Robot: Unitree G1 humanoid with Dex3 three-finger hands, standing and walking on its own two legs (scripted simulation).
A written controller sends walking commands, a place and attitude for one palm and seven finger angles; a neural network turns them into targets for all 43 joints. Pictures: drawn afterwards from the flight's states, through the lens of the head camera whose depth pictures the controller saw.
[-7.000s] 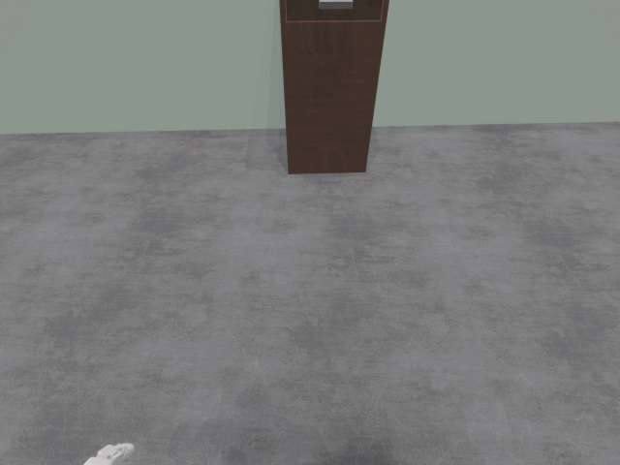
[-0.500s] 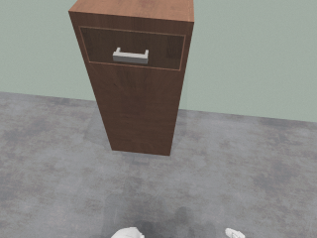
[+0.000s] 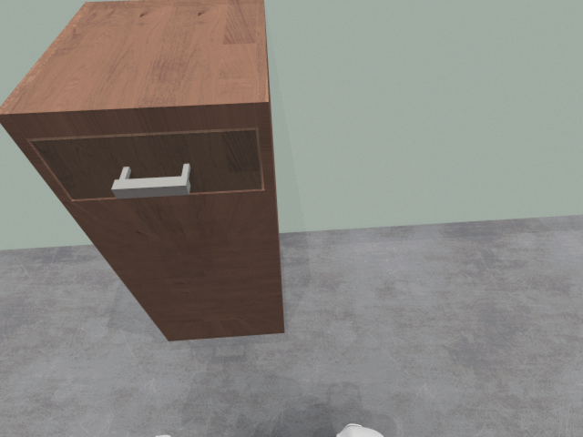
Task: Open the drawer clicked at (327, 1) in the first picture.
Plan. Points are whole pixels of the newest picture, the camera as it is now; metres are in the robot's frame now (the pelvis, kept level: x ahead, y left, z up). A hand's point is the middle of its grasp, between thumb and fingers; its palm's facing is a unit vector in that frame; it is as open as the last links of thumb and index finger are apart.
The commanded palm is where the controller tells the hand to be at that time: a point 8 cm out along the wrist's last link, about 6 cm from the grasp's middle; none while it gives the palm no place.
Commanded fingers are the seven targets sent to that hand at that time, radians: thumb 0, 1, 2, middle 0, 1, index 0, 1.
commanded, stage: come to a stop and stand still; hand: left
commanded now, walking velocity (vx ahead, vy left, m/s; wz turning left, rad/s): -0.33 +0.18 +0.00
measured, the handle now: (154, 178) +0.52 +0.24 +0.05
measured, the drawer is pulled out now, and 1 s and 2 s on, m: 0.00 0.00 0.00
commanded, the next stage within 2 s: look again from close up in 1.50 s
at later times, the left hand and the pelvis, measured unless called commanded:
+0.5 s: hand out of the picture +0.03 +0.21 -0.15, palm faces +0.11 -0.95 -0.28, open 7.4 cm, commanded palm none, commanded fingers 0.00 0.90 0.90 -0.20 -0.30 -0.20 -0.30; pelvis -0.03 +0.00 +0.00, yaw +2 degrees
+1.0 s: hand out of the picture -0.03 +0.18 -0.17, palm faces +0.00 -0.98 -0.19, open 7.3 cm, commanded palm none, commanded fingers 0.00 0.90 0.90 -0.20 -0.30 -0.20 -0.30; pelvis -0.03 +0.00 +0.01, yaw +1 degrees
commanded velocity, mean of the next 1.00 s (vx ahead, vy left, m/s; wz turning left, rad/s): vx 0.01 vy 0.00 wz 0.00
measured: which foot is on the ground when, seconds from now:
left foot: down 0.00-0.04, up 0.06-0.54, down 0.56-1.00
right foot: up 0.00-0.00, down 0.02-0.56, up 0.58-0.98, down 1.00-1.00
